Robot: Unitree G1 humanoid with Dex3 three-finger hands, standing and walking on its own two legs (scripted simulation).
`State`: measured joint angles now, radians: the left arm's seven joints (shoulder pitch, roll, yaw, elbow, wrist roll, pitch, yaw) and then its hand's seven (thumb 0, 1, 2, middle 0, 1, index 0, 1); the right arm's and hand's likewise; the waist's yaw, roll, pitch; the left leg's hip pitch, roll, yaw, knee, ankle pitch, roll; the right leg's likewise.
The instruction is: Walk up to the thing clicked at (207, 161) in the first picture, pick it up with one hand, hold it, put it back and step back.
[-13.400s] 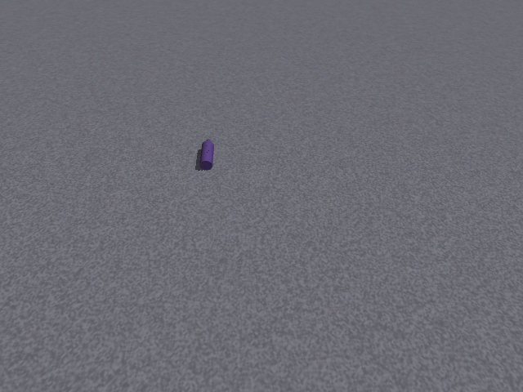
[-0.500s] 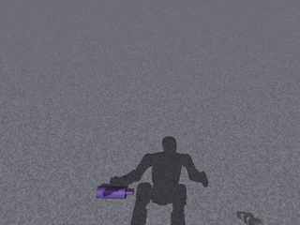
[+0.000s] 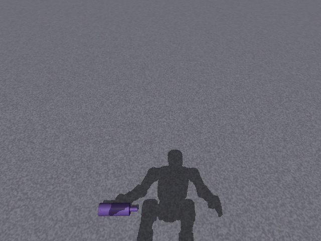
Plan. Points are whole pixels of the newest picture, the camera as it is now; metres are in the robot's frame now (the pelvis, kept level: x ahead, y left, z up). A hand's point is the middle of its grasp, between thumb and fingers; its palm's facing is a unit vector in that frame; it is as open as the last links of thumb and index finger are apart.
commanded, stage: walk up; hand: left
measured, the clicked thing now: (118, 209) +0.43 +0.24 -0.74
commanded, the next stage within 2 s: stand in 0.30 s
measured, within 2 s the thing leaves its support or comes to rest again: neither
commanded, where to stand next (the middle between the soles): +0.05 +0.03 m, yaw +0 degrees
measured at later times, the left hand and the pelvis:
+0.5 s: hand out of the picture +0.09 +0.25 -0.15, palm faces -0.02 -0.94 -0.34, open 7.4 cm; pelvis +0.01 -0.01 +0.00, yaw +0 degrees
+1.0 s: hand out of the picture +0.10 +0.24 -0.15, palm faces -0.02 -0.94 -0.35, open 7.4 cm; pelvis +0.02 -0.02 +0.00, yaw +0 degrees
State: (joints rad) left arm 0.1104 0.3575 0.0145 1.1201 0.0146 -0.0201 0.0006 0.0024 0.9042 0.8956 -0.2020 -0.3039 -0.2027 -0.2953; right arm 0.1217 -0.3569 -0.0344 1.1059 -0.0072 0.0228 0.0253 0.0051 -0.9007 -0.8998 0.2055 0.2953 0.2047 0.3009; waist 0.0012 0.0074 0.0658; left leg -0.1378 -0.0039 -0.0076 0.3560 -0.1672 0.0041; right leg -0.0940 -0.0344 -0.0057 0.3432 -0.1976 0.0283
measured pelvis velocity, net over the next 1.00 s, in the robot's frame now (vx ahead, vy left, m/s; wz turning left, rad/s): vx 0.02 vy -0.02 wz -0.01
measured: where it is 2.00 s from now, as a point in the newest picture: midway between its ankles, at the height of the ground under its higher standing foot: outside the picture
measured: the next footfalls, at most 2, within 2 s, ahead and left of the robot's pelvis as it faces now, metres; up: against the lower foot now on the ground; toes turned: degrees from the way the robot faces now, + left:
none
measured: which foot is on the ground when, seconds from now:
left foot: down 0.00-1.00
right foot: down 0.00-1.00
